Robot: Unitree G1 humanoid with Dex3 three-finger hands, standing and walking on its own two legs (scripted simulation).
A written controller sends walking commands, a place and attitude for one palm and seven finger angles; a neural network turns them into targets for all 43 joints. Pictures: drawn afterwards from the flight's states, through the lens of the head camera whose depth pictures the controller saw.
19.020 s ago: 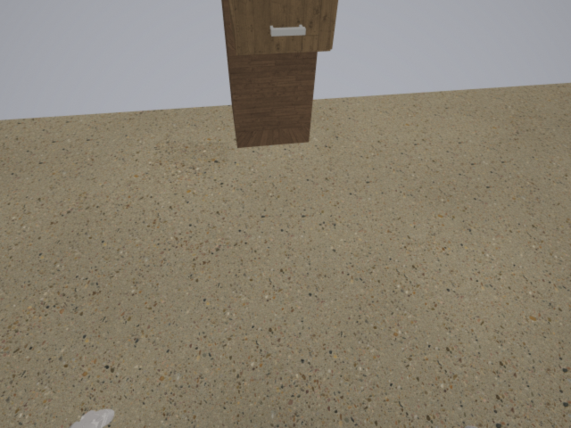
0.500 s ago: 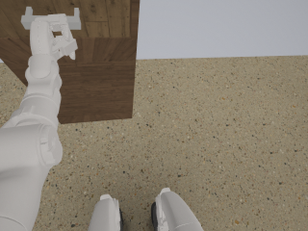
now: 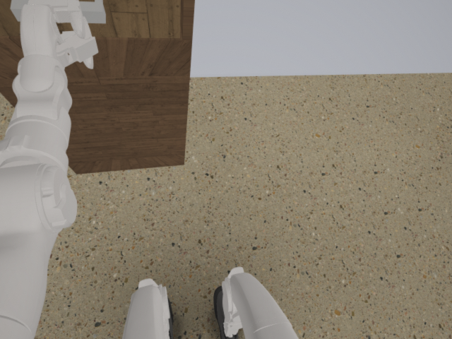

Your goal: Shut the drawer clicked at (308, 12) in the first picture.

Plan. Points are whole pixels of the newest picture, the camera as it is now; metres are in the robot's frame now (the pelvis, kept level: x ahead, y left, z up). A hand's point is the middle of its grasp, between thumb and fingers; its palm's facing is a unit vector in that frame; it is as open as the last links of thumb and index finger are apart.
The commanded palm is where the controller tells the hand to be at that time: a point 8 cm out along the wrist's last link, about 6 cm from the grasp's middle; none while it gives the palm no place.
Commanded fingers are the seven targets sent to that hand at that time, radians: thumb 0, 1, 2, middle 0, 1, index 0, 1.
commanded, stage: pull the fist back off the drawer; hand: left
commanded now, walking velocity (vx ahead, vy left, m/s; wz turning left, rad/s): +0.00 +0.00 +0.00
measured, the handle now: (61, 2) +0.66 +0.17 +0.09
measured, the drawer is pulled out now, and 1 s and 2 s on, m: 0.00 0.00 0.00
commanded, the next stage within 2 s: draw the hand back to the body in 0.42 s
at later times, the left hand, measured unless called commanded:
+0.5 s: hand (89, 45) +0.58 +0.13 +0.09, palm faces +0.03 -1.00 -0.03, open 3.2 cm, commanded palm +0.55 +0.17 +0.09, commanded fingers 0.00 0.90 0.90 -1.40 -1.60 -1.40 -1.60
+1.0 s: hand (25, 97) +0.43 +0.17 +0.16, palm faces +0.00 -1.00 -0.04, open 3.3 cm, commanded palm +0.39 +0.22 +0.17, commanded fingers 0.00 0.90 0.90 -1.40 -1.60 -1.40 -1.60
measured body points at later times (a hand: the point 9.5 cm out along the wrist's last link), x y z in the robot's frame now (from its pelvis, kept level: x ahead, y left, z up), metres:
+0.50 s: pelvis +0.04 +0.00 +0.02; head +0.19 +0.02 +0.45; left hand +0.57 +0.18 +0.09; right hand +0.02 -0.25 -0.09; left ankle +0.05 +0.10 -0.63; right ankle +0.04 -0.12 -0.63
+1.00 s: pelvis +0.08 -0.01 +0.07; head +0.12 -0.01 +0.52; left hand +0.42 +0.22 +0.16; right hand +0.22 -0.26 -0.02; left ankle +0.05 +0.10 -0.63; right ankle +0.04 -0.12 -0.63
